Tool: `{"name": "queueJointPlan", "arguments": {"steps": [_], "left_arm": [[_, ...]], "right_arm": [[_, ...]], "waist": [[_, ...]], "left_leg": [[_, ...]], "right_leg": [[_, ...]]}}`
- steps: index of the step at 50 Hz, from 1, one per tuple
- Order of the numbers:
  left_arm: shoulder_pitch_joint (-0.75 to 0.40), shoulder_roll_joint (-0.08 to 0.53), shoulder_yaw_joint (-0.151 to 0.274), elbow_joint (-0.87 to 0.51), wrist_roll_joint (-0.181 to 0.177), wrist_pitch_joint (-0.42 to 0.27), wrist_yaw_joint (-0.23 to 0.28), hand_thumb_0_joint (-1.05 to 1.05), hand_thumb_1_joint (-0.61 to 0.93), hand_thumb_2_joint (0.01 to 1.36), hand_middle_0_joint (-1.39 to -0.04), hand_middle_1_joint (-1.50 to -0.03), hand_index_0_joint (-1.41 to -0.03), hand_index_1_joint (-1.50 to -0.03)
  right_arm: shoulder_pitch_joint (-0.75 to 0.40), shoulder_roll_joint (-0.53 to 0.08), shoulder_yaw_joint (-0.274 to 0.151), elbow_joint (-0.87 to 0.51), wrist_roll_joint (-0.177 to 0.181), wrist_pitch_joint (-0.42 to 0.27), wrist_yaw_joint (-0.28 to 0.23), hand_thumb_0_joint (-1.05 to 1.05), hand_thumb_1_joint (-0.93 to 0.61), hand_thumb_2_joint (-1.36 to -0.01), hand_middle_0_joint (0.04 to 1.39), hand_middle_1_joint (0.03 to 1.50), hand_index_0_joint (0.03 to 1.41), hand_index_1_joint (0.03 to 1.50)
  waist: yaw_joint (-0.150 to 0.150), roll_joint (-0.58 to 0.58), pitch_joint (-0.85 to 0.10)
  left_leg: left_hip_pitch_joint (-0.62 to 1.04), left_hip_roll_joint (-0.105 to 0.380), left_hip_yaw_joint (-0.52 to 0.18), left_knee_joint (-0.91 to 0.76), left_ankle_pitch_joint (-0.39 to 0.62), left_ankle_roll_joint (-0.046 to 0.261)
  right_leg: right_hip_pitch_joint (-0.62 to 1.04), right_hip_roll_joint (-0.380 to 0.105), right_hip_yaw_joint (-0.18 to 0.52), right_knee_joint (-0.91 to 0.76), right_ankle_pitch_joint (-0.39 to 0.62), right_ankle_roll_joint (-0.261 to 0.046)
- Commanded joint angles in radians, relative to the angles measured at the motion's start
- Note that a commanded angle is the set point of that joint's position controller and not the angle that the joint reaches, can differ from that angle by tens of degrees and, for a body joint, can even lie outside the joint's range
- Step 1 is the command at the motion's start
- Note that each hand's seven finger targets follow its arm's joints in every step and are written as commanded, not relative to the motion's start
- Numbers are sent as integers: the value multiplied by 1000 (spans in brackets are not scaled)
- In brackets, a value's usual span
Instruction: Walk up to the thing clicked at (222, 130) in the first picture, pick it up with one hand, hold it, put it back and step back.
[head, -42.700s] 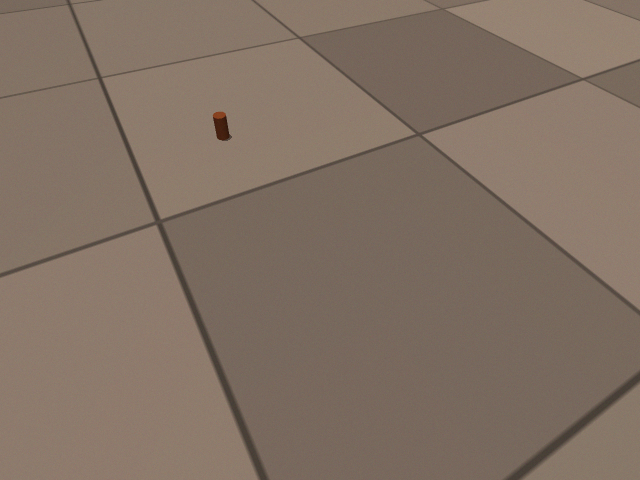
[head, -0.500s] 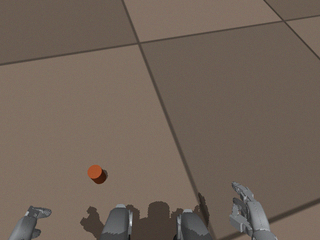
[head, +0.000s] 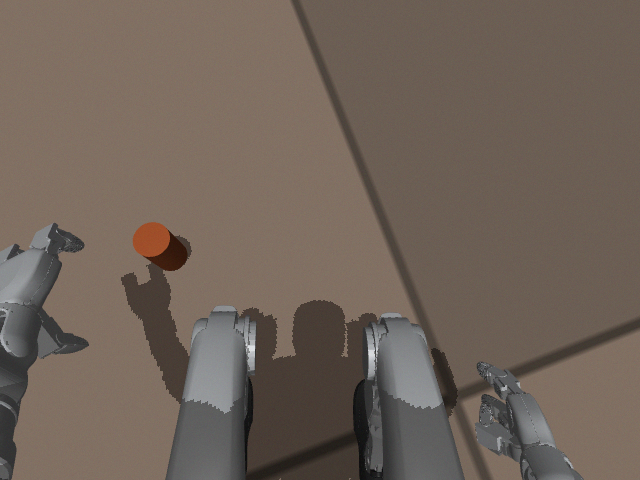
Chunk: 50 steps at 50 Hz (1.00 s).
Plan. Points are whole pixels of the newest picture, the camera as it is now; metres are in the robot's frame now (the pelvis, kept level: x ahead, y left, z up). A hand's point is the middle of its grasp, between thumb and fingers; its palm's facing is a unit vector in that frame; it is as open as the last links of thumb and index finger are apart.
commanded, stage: rise first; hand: left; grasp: from above
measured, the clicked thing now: (162, 248) +0.45 +0.31 -0.39
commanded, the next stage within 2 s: approach in 1.26 s
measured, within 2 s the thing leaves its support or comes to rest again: neither
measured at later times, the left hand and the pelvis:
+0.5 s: hand (87, 278) +0.36 +0.35 -0.22, palm faces -0.44 -0.18 -0.88, open 14.1 cm; pelvis -0.02 +0.01 -0.08, yaw -3 degrees
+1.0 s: hand (103, 263) +0.39 +0.35 -0.26, palm faces -0.45 -0.09 -0.89, open 13.8 cm; pelvis -0.01 +0.01 -0.11, yaw -4 degrees
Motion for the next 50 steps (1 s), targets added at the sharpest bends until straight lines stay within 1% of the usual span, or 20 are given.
{"name": "queueJointPlan", "arguments": {"steps": [1, 3, 5, 8, 9, 12, 13, 16, 19, 24, 26, 29, 31, 34, 36, 38, 41, 43, 45, 50], "left_arm": [[-179, 391, 119, -37, 59, -32, 27, 0, -523, 1022, -44, -1064, -45, -1063], [-218, 405, 109, -19, 83, -49, 22, 0, -509, 1011, -44, -1065, -50, -1059], [-283, 404, 89, -8, 103, -75, 18, 0, -516, 1018, -46, -1053, -50, -1050], [-322, 428, 76, 42, 141, -115, 24, 0, -512, 1008, -50, -1046, -57, -1038], [-351, 450, 88, 42, 155, -133, 34, 0, -516, 1016, -50, -1029, -54, -1024], [-399, 461, 85, 55, 186, -175, 63, 0, -514, 1010, -58, -1006, -61, -1002], [-398, 464, 77, 86, 211, -182, 77, 0, -507, 1001, -56, -1016, -65, -1006], [-428, 479, 87, 117, 251, -195, 128, 0, -521, 1017, -58, -989, -59, -987], [-466, 457, 60, 157, 289, -190, 170, 0, -521, 1012, -64, -975, -61, -977], [-522, 486, 56, 196, 340, -159, 218, 0, -501, 987, -97, -934, -89, -941], [-544, 480, 42, 210, 357, -151, 228, 0, -489, 971, -107, -926, -100, -932], [-546, 493, 47, 248, 377, -140, 241, 0, -468, 948, -108, -935, -109, -931], [-570, 481, 30, 261, 390, -142, 242, 0, -466, 945, -121, -919, -119, -920], [-568, 485, 34, 275, 401, -147, 248, 0, -455, 935, -125, -916, -125, -915], [-590, 479, 21, 282, 415, -154, 250, 0, -465, 941, -117, -931, -118, -928], [-602, 485, 20, 296, 426, -161, 253, 0, -438, 913, -137, -927, -142, -920], [-603, 507, 38, 296, 431, -177, 266, 0, -438, 913, -143, -919, -146, -915], [-618, 496, 32, 293, 438, -188, 272, 0, -446, 919, -127, -940, -133, -932], [-611, 512, 43, 302, 454, -193, 283, 0, -448, 921, -128, -942, -134, -934], [-621, 504, 39, 311, 469, -199, 306, 0, -496, 960, -97, -973, -98, -970]], "right_arm": [[146, -181, -69, -60, 5, -10, -8, 0, -855, -891, 200, 300, 200, 300], [145, -182, -64, -57, 4, -1, -6, 0, -854, -890, 200, 300, 200, 300], [151, -183, -57, -45, 1, 6, -6, 0, -857, -891, 200, 300, 200, 299], [163, -184, -49, -29, -3, 13, -3, 0, -869, -894, 200, 300, 200, 300], [165, -187, -46, -26, -5, 16, 0, 0, -870, -894, 200, 300, 200, 300], [164, -196, -41, -15, -16, 28, 9, 0, -879, -895, 200, 300, 200, 300], [167, -197, -38, -12, -19, 31, 12, 0, -879, -895, 200, 300, 200, 300], [167, -207, -34, 0, -28, 45, 20, 0, -882, -896, 200, 300, 200, 300], [173, -210, -34, 12, -38, 57, 26, 0, -884, -896, 200, 300, 200, 300], [191, -213, -35, 22, -50, 79, 37, 0, -891, -899, 200, 300, 200, 300], [194, -207, -34, 26, -54, 83, 40, 0, -893, -899, 200, 300, 200, 300], [196, -211, -33, 28, -60, 90, 46, 0, -893, -898, 200, 300, 200, 300], [199, -208, -31, 27, -62, 95, 50, 0, -894, -899, 200, 300, 200, 300], [194, -210, -30, 31, -69, 100, 55, 0, -896, -899, 200, 300, 200, 300], [193, -210, -30, 33, -72, 102, 58, 0, -897, -900, 200, 300, 200, 300], [198, -205, -25, 35, -74, 105, 61, 0, -900, -901, 200, 300, 200, 300], [196, -203, -23, 41, -83, 108, 64, 0, -901, -901, 200, 300, 200, 300], [195, -206, -25, 43, -88, 111, 65, 0, -900, -901, 200, 300, 200, 300], [196, -207, -27, 50, -90, 115, 65, 0, -900, -900, 200, 300, 200, 300], [194, -205, -26, 57, -97, 120, 66, 0, -901, -901, 200, 300, 200, 300]], "waist": [[17, 33, -659], [17, 37, -651], [-3, 53, -617], [-15, 60, -576], [-12, 74, -563], [-16, 145, -539], [-21, 162, -535], [-23, 181, -540], [-41, 196, -549], [-51, 206, -584], [-56, 226, -581], [-56, 204, -587], [-69, 203, -582], [-62, 217, -580], [-73, 209, -582], [-78, 198, -575], [-71, 188, -589], [-79, 215, -588], [-75, 212, -610], [-78, 231, -601]], "left_leg": [[378, -14, 95, -167, 142, 77], [342, -17, 99, -147, 97, 81], [313, -18, 99, -127, 60, 83], [272, -19, 92, -101, 28, 84], [268, -19, 82, -100, 10, 83], [290, -14, 56, -104, -30, 75], [279, -15, 56, -98, -39, 73], [293, -17, 50, -83, -24, 68], [311, -17, 44, -64, 1, 62], [305, -24, 58, -21, 68, 64], [301, -25, 60, -12, 75, 65], [289, -26, 57, 5, 81, 67], [281, -28, 56, 13, 81, 70], [278, -30, 50, 21, 85, 68], [282, -27, 45, 31, 89, 68], [258, -30, 57, 50, 103, 72], [244, -32, 69, 76, 126, 75], [258, -30, 59, 72, 126, 71], [269, -28, 57, 82, 140, 70], [272, -26, 55, 84, 135, 69]], "right_leg": [[305, 12, -65, -220, 174, -62], [276, 14, -68, -206, 128, -63], [224, 15, -74, -189, 95, -64], [185, 22, -85, -161, 64, -67], [144, 24, -92, -144, 49, -70], [69, 23, -111, -97, 32, -73], [59, 23, -115, -85, 27, -74], [17, 21, -127, -56, 47, -76], [-26, 18, -136, -29, 70, -78], [-24, 18, -134, -14, 120, -80], [-25, 18, -136, -5, 126, -79], [-31, 19, -138, 6, 133, -78], [-37, 20, -138, 9, 134, -78], [-52, 18, -141, 29, 133, -76], [-66, 20, -144, 39, 140, -78], [-53, 24, -140, 36, 151, -77], [-37, 25, -134, 36, 171, -75], [-59, 24, -141, 56, 166, -72], [-58, 27, -144, 64, 179, -74], [-83, 26, -147, 77, 173, -71]]}}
